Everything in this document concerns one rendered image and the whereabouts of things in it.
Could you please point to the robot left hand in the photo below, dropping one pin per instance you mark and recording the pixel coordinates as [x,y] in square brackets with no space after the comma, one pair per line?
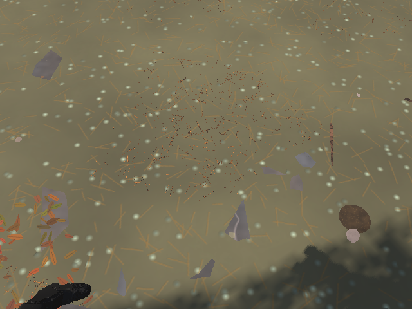
[54,295]

